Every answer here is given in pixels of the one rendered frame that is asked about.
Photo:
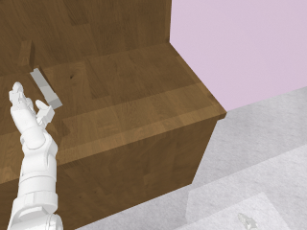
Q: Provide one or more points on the left robot hand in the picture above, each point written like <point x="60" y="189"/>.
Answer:
<point x="23" y="113"/>

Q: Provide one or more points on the right robot hand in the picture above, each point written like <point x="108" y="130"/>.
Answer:
<point x="249" y="223"/>

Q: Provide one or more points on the robot left upper arm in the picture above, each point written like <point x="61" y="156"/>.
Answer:
<point x="46" y="222"/>

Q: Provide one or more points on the left robot forearm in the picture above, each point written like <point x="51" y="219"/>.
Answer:
<point x="36" y="195"/>

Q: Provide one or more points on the tap lever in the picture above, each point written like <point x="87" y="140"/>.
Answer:
<point x="50" y="96"/>

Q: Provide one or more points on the counter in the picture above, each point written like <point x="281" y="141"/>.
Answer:
<point x="135" y="119"/>

